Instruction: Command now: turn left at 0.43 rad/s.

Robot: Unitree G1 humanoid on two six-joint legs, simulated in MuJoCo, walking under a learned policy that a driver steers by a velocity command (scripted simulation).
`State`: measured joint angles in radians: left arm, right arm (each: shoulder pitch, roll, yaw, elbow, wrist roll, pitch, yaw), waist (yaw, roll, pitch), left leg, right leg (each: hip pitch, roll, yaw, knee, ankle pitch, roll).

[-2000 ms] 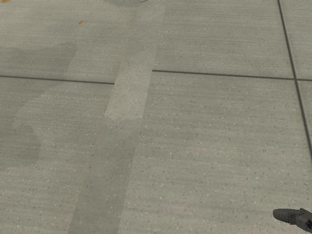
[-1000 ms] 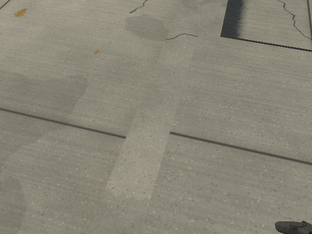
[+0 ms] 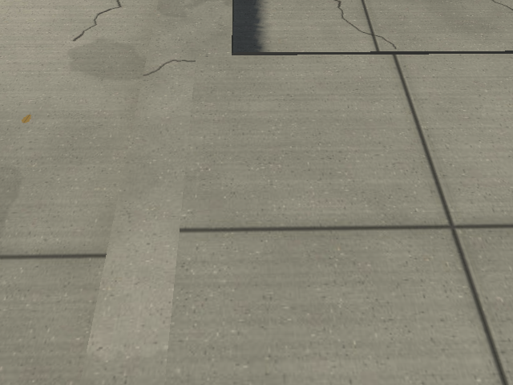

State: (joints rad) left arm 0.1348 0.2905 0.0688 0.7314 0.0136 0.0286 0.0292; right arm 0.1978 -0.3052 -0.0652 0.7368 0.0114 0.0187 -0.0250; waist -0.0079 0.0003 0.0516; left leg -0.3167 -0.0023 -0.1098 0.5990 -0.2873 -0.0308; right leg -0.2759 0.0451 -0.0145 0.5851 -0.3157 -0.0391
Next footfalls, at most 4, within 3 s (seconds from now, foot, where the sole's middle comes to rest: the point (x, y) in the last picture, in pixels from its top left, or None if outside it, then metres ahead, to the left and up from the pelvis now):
0.38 left None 0.01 0.16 -0.77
0.88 right None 0.02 -0.06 -0.77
1.34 left None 0.06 0.17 -0.77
1.66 right None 0.00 -0.06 -0.77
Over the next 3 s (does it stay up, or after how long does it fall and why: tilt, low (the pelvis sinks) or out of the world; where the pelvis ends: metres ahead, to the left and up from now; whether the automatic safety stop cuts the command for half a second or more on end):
stays up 0.69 0.19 0.01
